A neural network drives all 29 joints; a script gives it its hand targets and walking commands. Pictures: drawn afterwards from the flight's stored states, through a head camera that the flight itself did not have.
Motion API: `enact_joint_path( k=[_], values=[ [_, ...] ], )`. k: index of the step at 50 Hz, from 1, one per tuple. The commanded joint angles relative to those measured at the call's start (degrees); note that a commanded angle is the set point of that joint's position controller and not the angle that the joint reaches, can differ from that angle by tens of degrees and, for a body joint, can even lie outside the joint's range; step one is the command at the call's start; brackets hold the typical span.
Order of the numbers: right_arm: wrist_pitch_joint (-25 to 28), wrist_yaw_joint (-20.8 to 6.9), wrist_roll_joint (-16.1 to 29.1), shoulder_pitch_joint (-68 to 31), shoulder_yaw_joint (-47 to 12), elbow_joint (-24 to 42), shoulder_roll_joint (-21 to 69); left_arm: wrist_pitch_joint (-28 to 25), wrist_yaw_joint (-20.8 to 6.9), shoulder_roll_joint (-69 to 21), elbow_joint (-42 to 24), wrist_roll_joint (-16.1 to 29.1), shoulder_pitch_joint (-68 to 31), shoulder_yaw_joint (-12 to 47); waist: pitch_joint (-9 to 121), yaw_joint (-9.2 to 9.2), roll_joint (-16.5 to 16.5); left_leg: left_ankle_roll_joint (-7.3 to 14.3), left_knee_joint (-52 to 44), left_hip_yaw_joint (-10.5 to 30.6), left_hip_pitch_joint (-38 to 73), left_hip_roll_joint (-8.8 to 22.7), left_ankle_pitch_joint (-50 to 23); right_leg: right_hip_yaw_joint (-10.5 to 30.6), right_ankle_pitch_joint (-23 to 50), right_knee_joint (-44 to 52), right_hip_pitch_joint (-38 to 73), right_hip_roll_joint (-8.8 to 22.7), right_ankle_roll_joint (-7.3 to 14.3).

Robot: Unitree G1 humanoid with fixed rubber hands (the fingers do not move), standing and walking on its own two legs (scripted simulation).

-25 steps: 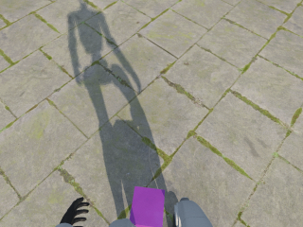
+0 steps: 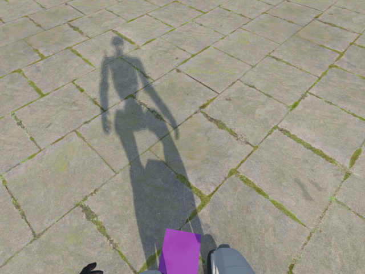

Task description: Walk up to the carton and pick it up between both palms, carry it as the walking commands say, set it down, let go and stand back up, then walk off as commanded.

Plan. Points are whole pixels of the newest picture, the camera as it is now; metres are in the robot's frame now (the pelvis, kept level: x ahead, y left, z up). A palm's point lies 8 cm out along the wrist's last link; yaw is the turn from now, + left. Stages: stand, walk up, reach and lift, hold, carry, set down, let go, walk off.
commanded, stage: walk up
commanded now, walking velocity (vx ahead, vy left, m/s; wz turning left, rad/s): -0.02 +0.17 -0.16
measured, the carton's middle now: (180, 258) +0.25 +0.02 -0.61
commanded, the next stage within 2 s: none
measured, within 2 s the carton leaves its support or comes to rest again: neither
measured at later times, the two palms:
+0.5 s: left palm out of the picture -0.03 +0.28 -0.09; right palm out of the picture -0.06 -0.23 -0.13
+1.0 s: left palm out of the picture -0.05 +0.29 -0.11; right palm out of the picture -0.12 -0.21 -0.10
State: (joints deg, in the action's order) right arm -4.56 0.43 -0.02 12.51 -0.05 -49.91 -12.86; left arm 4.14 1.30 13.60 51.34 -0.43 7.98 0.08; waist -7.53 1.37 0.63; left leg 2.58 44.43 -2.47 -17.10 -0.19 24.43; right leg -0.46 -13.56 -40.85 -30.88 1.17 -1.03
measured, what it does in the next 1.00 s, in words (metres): walks backwards: right foot, then left foot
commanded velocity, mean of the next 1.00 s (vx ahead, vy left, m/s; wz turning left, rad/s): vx -0.08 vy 0.06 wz -0.06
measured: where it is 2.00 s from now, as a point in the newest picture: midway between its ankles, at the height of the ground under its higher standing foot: outside the picture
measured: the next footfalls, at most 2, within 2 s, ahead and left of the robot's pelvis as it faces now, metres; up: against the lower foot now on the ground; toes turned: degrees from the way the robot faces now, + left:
right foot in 0.28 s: -0.06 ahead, -0.10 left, +0.00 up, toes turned -3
left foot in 0.62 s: -0.07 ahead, +0.15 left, +0.00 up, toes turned -3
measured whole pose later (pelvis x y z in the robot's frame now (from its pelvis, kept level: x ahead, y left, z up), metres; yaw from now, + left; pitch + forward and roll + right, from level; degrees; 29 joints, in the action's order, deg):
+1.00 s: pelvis -0.15 +0.06 +0.02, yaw -8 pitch -3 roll +0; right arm -1.2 0.9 0.0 12.8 -0.1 -50.8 -15.0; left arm 4.0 0.6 13.4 51.2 -0.4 11.8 0.1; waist -5.1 0.8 -1.4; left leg 3.0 34.9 -6.0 -14.9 -0.1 16.7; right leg 2.7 -20.1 -36.2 -13.3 0.2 -0.8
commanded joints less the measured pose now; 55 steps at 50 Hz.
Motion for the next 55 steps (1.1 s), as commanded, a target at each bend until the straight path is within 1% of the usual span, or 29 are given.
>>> enact_joint_path(
  k=[1,3,5,6,10,11,12,13,14,15,16,17,19,22,26,28,29,30,31,32,33,34,35,36,39,45,48,51,55],
  values=[
    [0.96,1.24,-3.07,-11.98,3.96,7.58,-11.77,1.14,-0.22,8.57,-2.99,-0.17,8.34,-4.76,-1.08,-7.62,11.76,7.97,-39.58,13.83,-24.05,16.20,14.47,0.29,-9.56,-36.56,9.38,-5.70,-2.16],
    [1.27,1.60,-2.12,-9.08,3.77,7.16,-8.30,0.09,-0.13,6.96,-3.05,-0.28,6.88,-3.56,0.05,-5.35,5.92,5.89,-30.95,9.99,-9.93,13.41,-0.71,0.02,-10.84,-28.49,2.85,-4.31,-2.55],
    [2.64,1.78,-1.75,-0.92,4.24,5.37,-8.28,-0.67,-0.29,5.04,-5.37,0.02,1.92,-2.80,2.20,-1.47,3.02,7.52,-22.61,15.67,2.79,18.41,-29.12,2.79,-16.38,-24.83,-3.54,-3.23,-2.25],
    [2.94,1.91,-1.82,1.75,4.47,3.92,-9.29,-0.63,-0.21,4.46,-6.15,0.06,0.62,-2.44,3.68,-0.59,3.33,8.78,-20.68,17.27,4.19,20.38,-35.84,3.62,-18.52,-22.21,-2.28,-2.57,-2.32],
    [1.75,1.93,-2.09,0.71,5.11,2.80,-12.08,-0.93,0.14,4.09,-6.81,-0.27,1.94,-1.88,6.43,-0.83,11.57,8.13,-20.20,16.13,2.23,18.64,-35.80,2.06,-20.20,-3.64,9.26,-2.20,-0.99],
    [1.27,1.72,-1.82,-0.94,5.35,2.32,-12.67,-1.15,0.43,4.08,-5.79,-0.28,5.75,-1.92,7.09,-2.78,13.09,6.71,-18.32,13.03,1.45,16.42,-33.31,1.45,-16.86,4.66,13.94,-1.73,-0.23],
    [0.42,1.45,-1.67,-1.02,5.57,2.05,-12.70,-1.49,0.55,4.98,-3.86,-0.31,11.21,-2.18,7.76,-4.52,9.99,4.36,-11.69,8.54,-1.17,12.52,-24.98,3.60,-11.88,17.09,19.57,-0.03,0.36],
    [0.35,1.22,-1.86,-1.89,4.94,3.42,-9.87,-1.90,0.95,10.24,-2.57,-0.88,14.54,-3.65,7.32,-5.04,-3.21,-0.02,-0.79,2.64,-12.35,4.69,-9.84,19.79,2.12,23.40,25.85,11.35,3.67],
    [0.26,1.35,-2.16,-3.42,4.74,5.64,-8.28,-1.77,1.20,15.82,-3.43,-1.10,14.41,-4.92,6.05,-3.71,-13.07,-3.15,12.17,2.92,-20.96,0.06,11.07,37.44,27.13,20.94,22.15,26.12,10.00],
    [-0.43,1.23,-1.77,-6.73,6.28,3.80,-10.02,-1.77,1.44,16.35,-2.46,-0.62,10.56,-5.66,4.62,-3.95,-11.63,-3.32,20.68,7.75,-17.80,1.64,9.18,34.59,25.93,24.36,14.78,27.44,13.99],
    [-0.94,0.72,-2.16,-7.45,6.05,3.41,-9.43,-1.79,2.21,14.27,-2.53,-0.99,7.44,-4.60,0.93,-2.80,-9.88,-3.97,24.66,9.54,-17.12,2.03,5.81,33.13,22.69,25.91,9.68,25.88,12.76],
    [-1.81,0.20,-2.14,-6.85,5.70,4.47,-9.70,-1.47,2.52,12.80,-4.23,-0.74,7.08,-3.99,-1.46,-2.28,-6.41,-4.45,26.67,9.81,-17.14,2.65,1.80,31.81,9.71,27.44,6.76,23.28,10.05],
    [-1.90,-0.35,-1.64,-3.44,4.84,2.75,-8.77,-1.81,2.03,10.70,-5.47,-0.33,0.59,-3.74,-2.27,-0.49,-10.82,-4.87,25.07,7.66,-12.64,1.40,-2.81,24.39,-5.68,27.54,6.48,15.79,8.26],
    [-0.36,-0.61,-0.85,-0.21,2.90,3.17,-5.95,-1.96,1.04,7.16,-6.84,0.19,-0.52,-2.25,2.23,-0.49,-14.14,-5.68,15.41,2.02,-4.49,-0.24,0.21,16.30,-6.84,28.74,9.91,10.81,8.96],
    [1.47,-0.68,-0.73,0.19,2.57,3.26,-6.70,-1.76,0.66,9.65,-4.60,-0.26,0.16,-3.71,7.20,-0.23,-15.48,-4.53,-7.03,3.30,4.50,1.47,0.45,16.69,5.44,22.36,14.54,10.47,9.08],
    [2.76,-0.29,-1.12,5.91,1.97,-0.04,-5.76,-1.50,0.38,8.09,-2.69,-0.17,-0.07,-3.53,10.32,2.20,-11.33,-3.97,-20.75,2.45,14.52,2.03,-7.46,14.92,-6.68,20.16,12.46,7.68,6.49],
    [3.18,0.00,-1.73,7.11,2.66,-1.50,-8.30,-1.29,0.09,6.35,-2.22,-0.28,2.47,-3.30,8.82,1.70,-2.47,-3.13,-27.53,8.88,14.71,7.46,-4.79,12.85,-11.71,16.36,9.12,4.63,4.97],
    [3.35,0.41,-2.82,6.81,4.53,-1.10,-14.76,-1.19,-0.28,5.86,-3.20,-0.16,1.87,-3.54,5.71,1.74,10.63,0.38,-32.95,24.72,12.27,20.24,-4.72,6.69,-13.31,2.51,1.89,-1.54,2.02],
    [2.73,0.65,-1.33,2.25,5.01,1.80,-16.85,-0.93,-0.61,6.02,-5.25,-0.18,2.21,-3.65,0.95,-0.95,13.34,4.78,-33.32,27.33,2.33,25.86,-11.89,4.07,-16.48,-12.83,1.20,-4.23,-0.03],
    [2.84,0.11,-2.48,1.49,4.24,0.72,-14.60,-0.30,-0.40,6.41,-3.52,-0.31,3.19,-3.38,5.48,-1.36,10.34,5.92,-39.73,24.44,1.29,22.47,16.98,3.48,-12.99,-20.49,4.63,-3.35,0.98],
    [3.76,0.59,-2.83,-1.08,3.90,1.75,-13.24,0.20,-0.95,6.85,-1.77,-0.99,0.78,-3.77,-1.41,-0.81,4.77,1.89,-41.09,24.69,-4.60,22.98,17.32,4.72,-9.81,-19.19,3.65,-2.23,0.57],
    [4.02,0.70,-2.35,-1.45,3.57,1.42,-12.06,0.23,-1.61,7.24,-1.73,-0.78,2.78,-3.59,-1.27,-1.80,4.77,0.39,-42.49,22.61,-3.50,20.24,19.44,3.40,-7.41,-21.19,3.20,-2.00,0.14],
    [4.34,0.91,-2.01,-1.26,2.36,3.03,-10.77,0.22,-2.14,6.12,-1.95,-0.59,4.77,-3.01,-0.69,-1.83,6.76,0.06,-42.47,20.45,-0.43,18.30,18.13,3.32,-6.51,-21.22,2.57,-1.37,0.68],
    [4.92,1.20,-1.60,-1.67,2.59,3.81,-11.84,0.33,-2.00,7.36,-0.45,-0.68,4.76,-3.58,-2.51,-1.65,1.52,-1.15,-37.23,19.44,2.78,19.59,5.02,5.73,-6.06,-19.25,0.94,0.12,0.38],
    [5.67,1.12,-1.27,1.72,2.25,2.29,-9.02,-0.35,-1.39,5.05,-1.61,-0.31,3.66,-2.83,3.77,-0.20,6.29,1.04,-31.90,16.25,8.54,16.69,-14.01,4.21,-8.48,-13.64,6.00,0.65,0.54],
    [4.26,0.84,-1.70,1.26,2.69,2.18,-10.44,-0.72,-0.64,4.66,-2.88,0.15,3.24,-2.05,4.79,-0.14,12.23,6.38,-29.84,15.05,3.14,15.51,-18.24,2.04,-13.50,1.26,15.22,-0.48,1.65],
    [3.64,0.34,-0.68,-1.41,2.38,2.10,-9.70,-1.94,-0.57,3.06,-0.82,-0.03,8.19,-1.59,5.34,-3.53,8.42,3.60,-27.75,12.87,-1.54,12.70,-9.20,1.90,-0.76,16.03,25.45,-0.23,3.45],
    [3.82,-0.12,0.16,-0.93,1.77,2.50,-5.72,-2.77,-0.59,4.96,-0.99,0.00,5.93,-1.75,6.62,-0.26,-3.85,-0.30,-19.92,3.25,2.55,2.10,-6.10,14.30,2.16,23.28,21.34,7.58,6.21],
    [4.34,-0.01,-0.20,1.23,1.45,1.30,-5.74,-3.47,-0.14,4.61,-1.49,-0.16,2.97,-1.44,7.35,1.47,-7.54,-1.01,-19.28,3.14,10.78,3.38,-13.57,13.45,11.02,22.31,14.85,6.53,6.00]
  ],
)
